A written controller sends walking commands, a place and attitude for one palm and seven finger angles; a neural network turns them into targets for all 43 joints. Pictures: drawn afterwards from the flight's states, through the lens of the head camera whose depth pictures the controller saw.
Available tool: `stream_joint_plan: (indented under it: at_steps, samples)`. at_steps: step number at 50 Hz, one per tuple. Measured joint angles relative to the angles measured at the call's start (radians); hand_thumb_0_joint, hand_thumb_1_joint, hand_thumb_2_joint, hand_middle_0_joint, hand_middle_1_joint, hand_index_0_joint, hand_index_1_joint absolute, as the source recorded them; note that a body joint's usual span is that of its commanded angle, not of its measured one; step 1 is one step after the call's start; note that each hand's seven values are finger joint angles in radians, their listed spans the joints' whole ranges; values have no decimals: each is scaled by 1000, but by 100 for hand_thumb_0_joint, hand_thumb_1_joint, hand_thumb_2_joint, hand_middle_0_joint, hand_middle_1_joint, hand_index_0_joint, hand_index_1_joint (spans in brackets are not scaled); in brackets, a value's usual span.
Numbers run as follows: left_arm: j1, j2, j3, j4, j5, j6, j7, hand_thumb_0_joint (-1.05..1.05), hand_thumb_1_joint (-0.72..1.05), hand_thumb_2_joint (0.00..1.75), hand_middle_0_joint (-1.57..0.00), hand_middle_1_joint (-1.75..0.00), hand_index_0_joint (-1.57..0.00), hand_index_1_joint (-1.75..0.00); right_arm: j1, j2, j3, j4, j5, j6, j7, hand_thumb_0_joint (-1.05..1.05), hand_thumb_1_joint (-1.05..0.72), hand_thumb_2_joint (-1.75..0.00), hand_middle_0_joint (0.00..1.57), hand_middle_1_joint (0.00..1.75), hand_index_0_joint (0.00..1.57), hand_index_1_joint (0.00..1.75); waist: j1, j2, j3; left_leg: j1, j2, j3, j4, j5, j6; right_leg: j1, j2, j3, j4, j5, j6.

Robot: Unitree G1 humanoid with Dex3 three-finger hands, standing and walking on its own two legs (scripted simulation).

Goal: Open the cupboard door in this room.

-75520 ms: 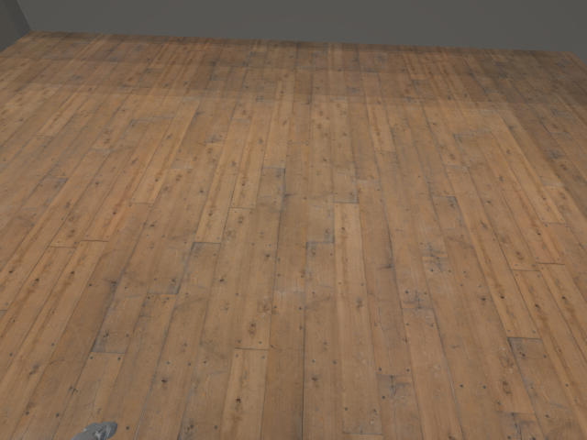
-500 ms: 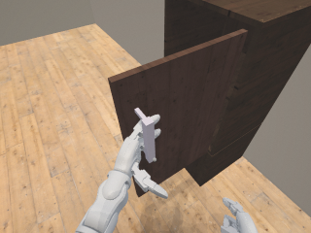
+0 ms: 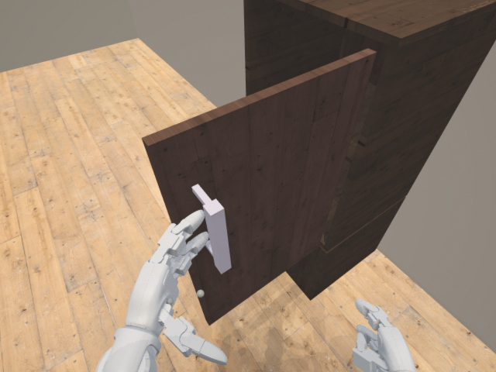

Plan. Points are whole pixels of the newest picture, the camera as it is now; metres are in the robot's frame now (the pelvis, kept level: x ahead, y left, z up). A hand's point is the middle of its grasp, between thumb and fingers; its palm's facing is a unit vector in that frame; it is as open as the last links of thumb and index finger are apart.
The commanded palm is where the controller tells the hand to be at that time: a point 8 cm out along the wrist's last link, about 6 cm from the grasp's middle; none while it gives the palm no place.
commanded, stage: slide the hand sideways off the handle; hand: left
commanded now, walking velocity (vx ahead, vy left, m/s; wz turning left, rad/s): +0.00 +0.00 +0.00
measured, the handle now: (211, 231) +0.30 +0.07 +0.10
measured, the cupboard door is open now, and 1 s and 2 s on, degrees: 91 90 90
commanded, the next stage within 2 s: draw the hand back to the body in 0.46 s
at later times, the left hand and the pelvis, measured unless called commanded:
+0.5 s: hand (148, 324) +0.17 +0.14 +0.09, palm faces -0.10 -0.99 -0.04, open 16.3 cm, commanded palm +0.16 +0.19 +0.09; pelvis +0.00 +0.00 -0.01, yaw +2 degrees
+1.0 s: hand (106, 311) +0.18 +0.18 +0.12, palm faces -0.09 -0.99 -0.08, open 16.3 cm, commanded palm +0.15 +0.24 +0.14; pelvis +0.00 +0.03 +0.00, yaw +1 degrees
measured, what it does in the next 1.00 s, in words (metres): stands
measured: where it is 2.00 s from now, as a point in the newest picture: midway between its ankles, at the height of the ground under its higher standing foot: outside the picture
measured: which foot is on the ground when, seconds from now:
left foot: down 0.00-1.00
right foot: down 0.00-1.00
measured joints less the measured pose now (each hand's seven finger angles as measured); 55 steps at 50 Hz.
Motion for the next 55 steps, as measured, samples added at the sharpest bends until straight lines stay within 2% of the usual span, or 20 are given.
stream_joint_plan:
  at_steps: [11,19,22,26,31,38,46,54,55]
  samples:
    - [115,45,113,-57,-72,-39,-110,-1,-50,30,-22,-32,-20,-32,20,-15,-11,1,9,-45,-18,2,-91,-90,20,30,20,30,1,6,-25,-37,7,-19,33,-23,-13,-30,6,-19,27,-25,-10]
    - [198,64,195,-83,-125,-74,-166,-1,-49,30,-18,-31,-18,-31,36,-26,-28,8,17,-67,-30,2,-91,-90,20,30,20,30,5,12,-37,-65,7,-32,63,-34,-11,-48,5,-31,43,-33,-8]
    - [206,72,207,-82,-139,-88,-188,-1,-50,30,-17,-30,-17,-31,33,-30,-31,11,20,-78,-35,2,-91,-90,20,30,20,30,7,16,-35,-79,5,-36,79,-38,-7,-56,3,-36,51,-34,-5]
    - [194,71,187,-85,-143,-90,-199,-1,-50,30,-16,-30,-16,-30,30,-33,-29,9,23,-99,-40,2,-91,-90,20,30,20,30,9,23,-33,-96,1,-37,99,-41,1,-67,-2,-38,61,-33,1]
    - [155,69,163,-86,-122,-63,-182,-1,-50,30,-16,-30,-16,-30,25,-20,-19,5,23,-105,-42,2,-91,-90,20,30,20,30,8,18,-33,-104,-3,-29,111,-43,10,-76,-5,-30,71,-32,9]
    - [136,93,202,-122,-126,0,-153,-1,-50,30,-16,-30,-16,-30,35,-2,2,9,29,-105,-43,2,-91,-90,20,30,20,30,5,19,-39,-65,-4,-20,87,-39,20,-37,-6,-20,40,-20,19]
    - [165,107,238,-175,-143,67,-177,-1,-50,30,-16,-30,-15,-30,42,-11,8,26,33,-124,-42,2,-91,-90,20,30,20,30,11,23,-42,-10,-11,-16,40,-24,32,24,-10,-15,-16,1,33]
    - [157,134,296,-192,-166,104,-202,-1,-46,31,-16,-30,-16,-30,28,-23,7,49,38,-147,-49,2,-91,-90,20,30,20,30,25,22,-32,39,-16,-19,0,-8,38,79,-14,-17,-65,20,41]
    - [152,145,295,-199,-135,112,-173,-1,-45,32,-16,-30,-16,-30,27,-21,6,50,34,-147,-55,2,-91,-90,20,30,20,30,32,21,-28,51,-16,-17,-9,-5,38,89,-13,-14,-74,24,41]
